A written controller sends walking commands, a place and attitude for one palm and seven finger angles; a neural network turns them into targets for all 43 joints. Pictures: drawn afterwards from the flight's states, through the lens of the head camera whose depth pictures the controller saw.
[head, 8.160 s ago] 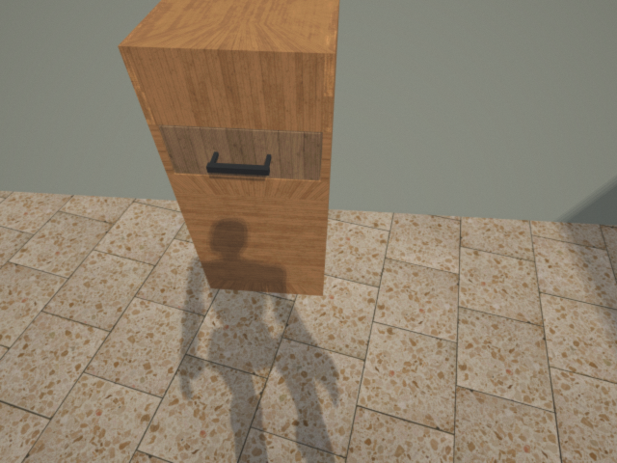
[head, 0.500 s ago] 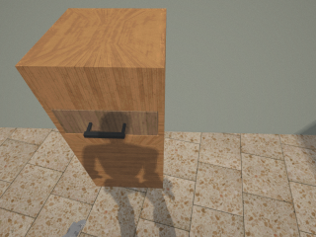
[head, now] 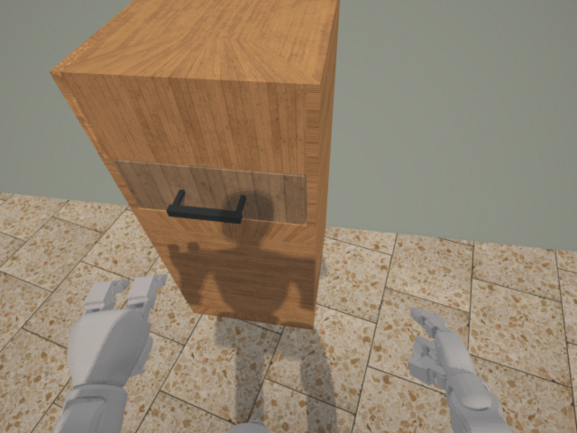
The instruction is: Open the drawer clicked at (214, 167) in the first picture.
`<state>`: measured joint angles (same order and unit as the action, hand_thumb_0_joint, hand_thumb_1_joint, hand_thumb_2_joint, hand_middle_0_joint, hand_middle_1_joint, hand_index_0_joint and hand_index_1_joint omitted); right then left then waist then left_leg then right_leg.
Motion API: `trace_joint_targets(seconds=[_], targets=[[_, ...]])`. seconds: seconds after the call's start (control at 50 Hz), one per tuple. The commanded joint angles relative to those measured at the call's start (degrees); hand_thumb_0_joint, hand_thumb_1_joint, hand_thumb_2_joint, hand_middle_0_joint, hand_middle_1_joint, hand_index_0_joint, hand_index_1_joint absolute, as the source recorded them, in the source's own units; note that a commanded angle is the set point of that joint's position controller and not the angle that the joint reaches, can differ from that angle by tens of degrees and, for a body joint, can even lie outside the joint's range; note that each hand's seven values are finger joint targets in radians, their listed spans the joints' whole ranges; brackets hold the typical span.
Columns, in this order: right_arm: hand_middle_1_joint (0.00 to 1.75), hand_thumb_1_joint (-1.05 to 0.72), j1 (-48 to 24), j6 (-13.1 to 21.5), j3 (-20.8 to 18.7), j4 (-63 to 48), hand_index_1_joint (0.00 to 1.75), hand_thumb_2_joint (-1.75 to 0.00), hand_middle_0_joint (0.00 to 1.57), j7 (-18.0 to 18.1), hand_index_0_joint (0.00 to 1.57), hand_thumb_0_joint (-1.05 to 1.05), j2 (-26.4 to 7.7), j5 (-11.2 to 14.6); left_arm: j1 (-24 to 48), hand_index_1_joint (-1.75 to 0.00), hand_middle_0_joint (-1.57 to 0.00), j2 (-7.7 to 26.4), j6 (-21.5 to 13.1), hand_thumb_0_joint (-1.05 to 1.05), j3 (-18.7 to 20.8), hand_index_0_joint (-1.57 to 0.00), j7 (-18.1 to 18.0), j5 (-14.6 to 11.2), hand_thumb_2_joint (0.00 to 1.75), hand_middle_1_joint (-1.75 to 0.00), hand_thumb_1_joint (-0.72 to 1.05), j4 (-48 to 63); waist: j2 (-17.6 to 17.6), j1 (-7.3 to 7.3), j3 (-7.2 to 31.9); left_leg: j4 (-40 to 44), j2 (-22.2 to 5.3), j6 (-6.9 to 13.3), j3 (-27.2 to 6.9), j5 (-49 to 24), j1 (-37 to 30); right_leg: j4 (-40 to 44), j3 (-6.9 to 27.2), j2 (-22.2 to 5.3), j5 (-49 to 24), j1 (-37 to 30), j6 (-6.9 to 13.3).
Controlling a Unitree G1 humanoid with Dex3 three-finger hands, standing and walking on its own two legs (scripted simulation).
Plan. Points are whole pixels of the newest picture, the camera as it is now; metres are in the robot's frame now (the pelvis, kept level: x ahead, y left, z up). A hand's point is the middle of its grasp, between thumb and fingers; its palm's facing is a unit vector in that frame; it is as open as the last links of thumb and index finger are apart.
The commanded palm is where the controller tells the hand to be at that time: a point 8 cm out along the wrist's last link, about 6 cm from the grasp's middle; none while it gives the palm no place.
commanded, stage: raise the hand with hooked fingers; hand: left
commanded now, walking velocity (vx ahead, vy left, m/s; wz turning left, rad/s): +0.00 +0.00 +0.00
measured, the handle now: (207, 206) +0.51 +0.26 -0.05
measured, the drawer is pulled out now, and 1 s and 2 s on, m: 0.00 0.00 0.00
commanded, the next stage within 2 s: move the hooked fingers above the handle in 1.28 s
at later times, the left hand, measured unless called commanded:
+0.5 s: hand (145, 274) +0.28 +0.24 +0.07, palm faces +0.05 -0.10 -0.99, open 12.7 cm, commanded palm +0.26 +0.25 +0.13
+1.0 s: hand (125, 216) +0.33 +0.27 +0.13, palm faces +0.01 -0.08 -1.00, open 13.8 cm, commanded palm +0.30 +0.27 +0.18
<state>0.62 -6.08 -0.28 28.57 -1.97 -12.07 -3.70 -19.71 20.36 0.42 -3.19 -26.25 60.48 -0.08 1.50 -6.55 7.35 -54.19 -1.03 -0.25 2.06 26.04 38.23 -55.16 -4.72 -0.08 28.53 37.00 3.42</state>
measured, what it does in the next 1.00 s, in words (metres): rises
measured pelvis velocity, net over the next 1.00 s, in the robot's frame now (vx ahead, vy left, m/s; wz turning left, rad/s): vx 0.02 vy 0.03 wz -0.01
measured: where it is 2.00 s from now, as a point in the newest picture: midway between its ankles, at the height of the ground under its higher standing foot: outside the picture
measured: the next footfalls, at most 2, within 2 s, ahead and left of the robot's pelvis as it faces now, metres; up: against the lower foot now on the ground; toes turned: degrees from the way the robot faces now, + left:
none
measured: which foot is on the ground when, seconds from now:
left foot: down 0.00-1.00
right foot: down 0.00-1.00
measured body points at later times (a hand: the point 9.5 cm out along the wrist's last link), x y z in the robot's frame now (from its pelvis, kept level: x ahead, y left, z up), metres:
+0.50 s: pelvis +0.02 +0.01 +0.04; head +0.05 -0.02 +0.48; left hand +0.27 +0.25 +0.12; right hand +0.19 -0.25 -0.08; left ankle +0.01 +0.12 -0.68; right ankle -0.01 -0.08 -0.68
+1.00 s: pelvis +0.02 +0.03 +0.05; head +0.04 +0.00 +0.50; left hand +0.32 +0.27 +0.19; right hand +0.21 -0.18 -0.06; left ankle +0.01 +0.12 -0.68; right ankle -0.01 -0.08 -0.68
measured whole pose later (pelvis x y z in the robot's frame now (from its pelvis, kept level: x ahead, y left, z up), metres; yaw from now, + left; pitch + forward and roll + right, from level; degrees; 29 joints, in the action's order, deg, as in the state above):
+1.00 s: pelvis +0.02 +0.03 +0.05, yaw +0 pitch +3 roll +0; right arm 7.4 -8.3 0.0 34.3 0.4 -13.2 0.6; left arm 5.7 27.2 0.7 -2.9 -3.3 52.9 -5.2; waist 4.7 -4.5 1.3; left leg -28.8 1.4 2.5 3.2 15.9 16.4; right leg -29.2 -3.2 -1.1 17.3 15.2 0.5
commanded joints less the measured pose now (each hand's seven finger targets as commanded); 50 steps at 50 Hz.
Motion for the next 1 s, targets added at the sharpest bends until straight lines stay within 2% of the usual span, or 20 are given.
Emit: trace_joint_targets(seconds=[0.0,0.02,0.06,0.12,0.2,0.22,0.28,0.3,0.32,0.4,0.44,0.52,0.56,0.62,0.7,0.8,0.86,0.92,0.94,0.98], targets=[[0.30,-0.90,-1.8,1.9,-1.0,-7.6,0.30,-0.90,0.20,2.1,0.20,0.00,-5.9,1.1,6.0,-0.78,-0.25,9.0,2.4,0.00,3.2,-0.25,4.6,-2.7,0.58,-0.78,0.15,10.0,-5.7,3.80,8.1,12.0,3.2,2.7,-0.9,-15.0,-10.2,18.1,10.8,0.4,-23.5,-14.0,-1.4],[0.30,-0.90,-2.3,2.1,-0.7,-7.2,0.30,-0.90,0.20,2.5,0.20,0.00,-6.1,1.1,4.3,-0.80,-0.25,10.4,2.4,0.00,5.1,-0.25,5.6,-3.1,0.57,-0.80,0.13,8.7,-5.8,2.99,7.5,12.9,3.3,2.6,-0.9,-15.7,-10.0,18.6,11.8,0.6,-24.8,-15.7,-1.3],[0.30,-0.90,-1.4,2.6,-0.5,-6.3,0.30,-0.90,0.20,2.6,0.20,0.00,-5.7,1.1,3.7,-0.82,-0.26,10.5,1.0,0.00,5.4,-0.26,7.4,-3.2,0.55,-0.82,0.08,8.7,-4.8,2.31,7.4,14.8,3.2,2.4,-0.6,-17.3,-11.1,19.0,10.8,0.1,-27.7,-18.2,-1.4],[0.30,-0.90,-1.1,3.2,-0.9,-5.5,0.30,-0.90,0.20,2.7,0.20,0.00,-6.0,0.6,3.6,-0.87,-0.26,13.0,-2.0,0.00,9.2,-0.26,7.6,-3.3,0.52,-0.87,0.01,9.1,-4.7,1.20,7.5,16.3,3.3,2.3,-0.7,-18.3,-11.0,19.8,11.7,-0.3,-30.6,-21.5,-1.5],[0.30,-0.90,0.8,3.7,-2.6,-4.7,0.30,-0.90,0.20,2.3,0.20,0.00,-6.2,0.6,5.9,-0.93,-0.27,12.7,-5.0,0.00,10.9,-0.27,4.7,-3.7,0.48,-0.93,-0.08,11.7,-2.4,1.84,10.6,16.7,3.5,2.4,-0.4,-20.3,-13.1,19.4,10.7,-0.6,-33.2,-21.8,-1.4],[0.30,-0.90,0.8,3.7,-2.8,-4.5,0.30,-0.90,0.20,2.3,0.20,0.00,-6.4,0.5,7.1,-0.94,-0.27,13.1,-4.9,0.00,11.5,-0.27,3.8,-3.7,0.47,-0.94,-0.10,11.7,-3.4,1.96,10.7,16.6,3.6,2.5,-0.6,-20.3,-12.9,19.5,10.7,-0.5,-32.7,-21.8,-1.4],[0.30,-0.90,1.9,3.9,-3.8,-3.5,0.30,-0.90,0.20,2.2,0.20,0.00,-7.0,1.2,9.9,-0.99,-0.28,11.7,-4.2,0.00,10.1,-0.28,2.6,-4.0,0.44,-0.99,-0.17,10.2,-3.2,3.20,10.4,16.8,3.5,2.6,-0.3,-20.6,-14.3,19.6,9.3,-0.3,-31.9,-19.9,-1.5],[0.30,-0.90,1.9,3.8,-4.1,-3.5,0.30,-0.90,0.20,2.2,0.20,0.00,-7.3,1.2,11.9,-1.00,-0.28,12.0,-3.9,0.00,9.5,-0.28,2.6,-4.0,0.43,-1.00,-0.20,11.2,-2.2,3.25,11.7,17.0,3.5,2.6,-0.2,-21.2,-15.4,19.6,9.1,-0.3,-32.4,-20.2,-1.4],[0.30,-0.90,1.5,3.7,-4.2,-3.5,0.30,-0.90,0.20,2.3,0.20,0.00,-7.4,1.3,12.7,-1.02,-0.28,12.5,-3.2,0.00,9.9,-0.28,2.6,-4.0,0.42,-1.02,-0.22,11.3,-2.8,3.12,12.2,17.2,3.5,2.7,-0.3,-22.2,-16.0,19.4,8.9,-0.1,-32.4,-20.5,-1.4],[0.30,-0.90,0.9,3.3,-4.3,-3.3,0.30,-0.90,0.20,2.5,0.20,0.00,-7.9,2.2,15.5,-1.08,-0.29,11.9,-0.5,0.00,7.0,-0.29,5.1,-4.5,0.38,-1.08,-0.31,11.0,-1.0,2.97,11.4,19.1,3.0,2.8,-0.1,-24.9,-19.5,20.4,6.7,0.0,-32.4,-20.8,-1.4],[0.30,-0.90,0.3,2.9,-4.0,-3.5,0.30,-0.90,0.20,2.7,0.20,0.00,-7.8,2.6,18.2,-1.11,-0.29,12.3,0.8,0.00,6.5,-0.29,6.6,-4.5,0.36,-1.11,-0.36,10.9,-1.3,2.97,9.3,20.3,2.7,2.7,-0.4,-24.5,-20.6,21.3,5.9,0.2,-29.2,-20.1,-1.3],[0.30,-0.90,-0.1,2.3,-3.4,-3.6,0.30,-0.90,0.20,2.9,0.20,0.00,-7.8,3.0,21.6,-1.17,-0.30,14.8,2.2,0.00,7.9,-0.30,9.4,-4.4,0.32,-1.17,-0.45,10.4,-1.6,2.09,9.1,22.4,2.5,2.7,-0.5,-27.0,-22.9,22.8,5.5,0.5,-29.9,-22.6,-1.2],[0.30,-0.90,-0.3,1.9,-2.9,-3.8,0.30,-0.90,0.20,2.9,0.20,0.00,-7.5,3.4,23.7,-1.20,-0.30,14.2,2.9,0.00,6.7,-0.30,10.9,-4.5,0.30,-1.20,-0.50,9.2,-0.7,2.23,7.0,23.6,2.3,2.5,-0.6,-27.8,-23.7,23.6,4.8,0.7,-29.5,-22.4,-1.1],[0.30,-0.90,-0.2,1.3,-2.6,-3.6,0.30,-0.90,0.20,2.9,0.20,0.00,-7.4,3.6,27.9,-1.20,-0.30,14.9,3.6,0.00,6.5,-0.30,13.1,-4.5,0.30,-1.20,-0.50,8.4,0.1,2.43,7.0,24.7,2.2,2.3,-0.7,-28.3,-25.6,24.9,4.4,0.9,-28.3,-23.1,-1.1],[0.30,-0.90,-0.1,1.0,-2.1,-3.5,0.30,-0.90,0.20,3.0,0.20,0.00,-7.2,3.7,33.2,-1.20,-0.30,15.1,3.2,0.00,5.1,-0.30,16.1,-5.2,0.30,-1.20,-0.50,7.9,0.1,2.86,7.1,25.9,2.2,2.4,-0.7,-28.7,-27.7,26.4,4.1,0.9,-28.5,-24.0,-1.2],[0.30,-0.90,0.5,0.7,-1.8,-3.0,0.30,-0.90,0.20,3.3,0.20,0.00,-7.4,3.8,39.6,-1.20,-0.30,17.1,1.5,0.00,5.8,-0.30,18.8,-5.8,0.30,-1.20,-0.50,7.2,-0.1,3.07,7.9,26.7,2.2,2.4,-1.2,-30.2,-29.2,27.4,3.8,1.0,-28.8,-25.0,-1.2],[0.30,-0.90,1.0,0.5,-1.8,-2.5,0.30,-0.90,0.20,3.3,0.20,0.00,-7.5,4.0,42.5,-1.20,-0.30,18.5,0.6,0.00,6.5,-0.30,20.0,-6.5,0.30,-1.20,-0.50,6.4,1.3,3.25,8.2,27.2,2.2,2.2,-1.8,-31.3,-29.8,27.8,3.5,1.1,-28.7,-25.5,-1.0],[0.30,-0.90,2.1,0.3,-2.1,-2.8,0.30,-0.90,0.20,2.7,0.20,0.00,-8.0,4.1,36.5,-1.20,-0.30,17.8,0.0,0.00,7.4,-0.30,21.1,-7.6,0.30,-1.20,-0.50,4.5,0.0,2.28,8.4,27.5,2.0,2.0,-1.9,-34.5,-29.3,27.9,3.3,1.2,-30.5,-26.9,-1.0],[0.30,-0.90,2.2,0.2,-2.1,-2.9,0.30,-0.90,0.20,2.4,0.20,0.00,-8.0,4.2,35.6,-1.20,-0.30,16.8,-0.2,0.00,6.6,-0.30,21.5,-7.9,0.30,-1.20,-0.50,4.3,-0.5,2.41,7.7,27.4,1.9,2.0,-2.0,-34.9,-29.0,27.8,3.1,1.1,-30.8,-26.4,-1.1],[0.30,-0.90,2.4,-0.1,-2.4,-3.2,0.30,-0.90,0.20,2.2,0.20,0.00,-8.4,4.2,34.9,-1.20,-0.30,16.9,-0.7,0.00,6.8,-0.30,21.9,-8.3,0.30,-1.20,-0.50,5.0,-1.9,2.31,7.2,27.9,1.7,2.1,-1.8,-34.1,-28.5,28.2,3.1,1.2,-30.3,-26.2,-1.3]])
